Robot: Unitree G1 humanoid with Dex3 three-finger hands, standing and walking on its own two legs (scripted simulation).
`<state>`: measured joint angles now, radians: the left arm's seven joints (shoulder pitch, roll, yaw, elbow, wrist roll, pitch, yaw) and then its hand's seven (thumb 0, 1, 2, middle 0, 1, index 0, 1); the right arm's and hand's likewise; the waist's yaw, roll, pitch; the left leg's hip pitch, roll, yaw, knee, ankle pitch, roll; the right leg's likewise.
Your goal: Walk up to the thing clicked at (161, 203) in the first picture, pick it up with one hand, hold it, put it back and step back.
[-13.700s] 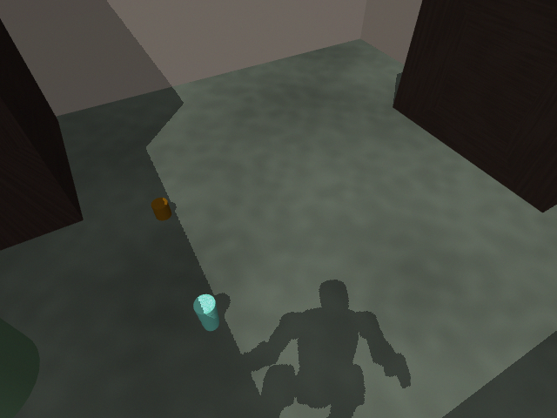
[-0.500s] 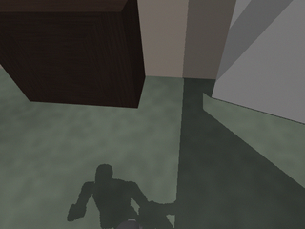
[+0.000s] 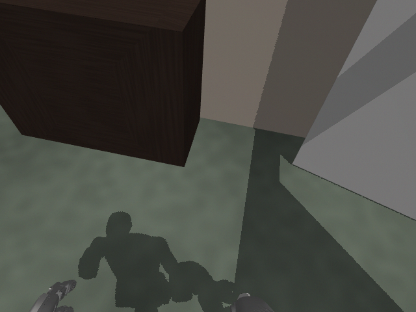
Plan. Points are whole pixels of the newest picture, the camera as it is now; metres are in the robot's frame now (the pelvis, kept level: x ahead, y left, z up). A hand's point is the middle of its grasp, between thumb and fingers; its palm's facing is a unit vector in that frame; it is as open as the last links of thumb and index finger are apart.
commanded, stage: walk up
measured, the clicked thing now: out of the picture -0.30 +1.32 -0.74
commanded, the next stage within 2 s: none
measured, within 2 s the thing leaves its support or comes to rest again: neither
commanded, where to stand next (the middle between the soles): +0.29 -0.04 m, yaw +104 degrees
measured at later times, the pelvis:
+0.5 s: pelvis +0.21 -0.09 -0.01, yaw +24 degrees
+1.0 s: pelvis +0.31 -0.15 -0.03, yaw +53 degrees
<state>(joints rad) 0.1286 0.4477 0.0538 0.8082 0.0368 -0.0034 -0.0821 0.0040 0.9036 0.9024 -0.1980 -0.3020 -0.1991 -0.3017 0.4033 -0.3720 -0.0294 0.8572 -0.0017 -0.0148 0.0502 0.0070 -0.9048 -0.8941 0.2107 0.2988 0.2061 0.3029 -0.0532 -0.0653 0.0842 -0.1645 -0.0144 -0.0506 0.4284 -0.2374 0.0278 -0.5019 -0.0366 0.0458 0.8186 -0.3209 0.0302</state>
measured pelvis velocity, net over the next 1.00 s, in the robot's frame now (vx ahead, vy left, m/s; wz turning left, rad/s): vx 0.31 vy -0.15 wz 0.93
